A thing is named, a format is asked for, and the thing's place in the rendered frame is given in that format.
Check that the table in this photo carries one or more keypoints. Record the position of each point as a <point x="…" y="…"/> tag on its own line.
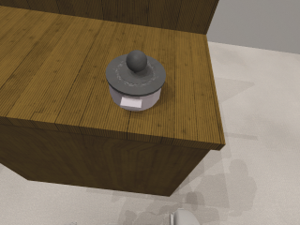
<point x="58" y="121"/>

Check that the lid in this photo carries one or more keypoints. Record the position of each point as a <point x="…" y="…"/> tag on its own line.
<point x="135" y="84"/>

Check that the pot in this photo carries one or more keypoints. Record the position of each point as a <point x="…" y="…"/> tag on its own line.
<point x="134" y="104"/>

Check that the robot right thigh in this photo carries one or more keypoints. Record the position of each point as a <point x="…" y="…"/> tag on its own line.
<point x="183" y="217"/>

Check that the knob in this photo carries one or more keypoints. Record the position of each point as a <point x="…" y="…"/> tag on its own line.
<point x="136" y="61"/>

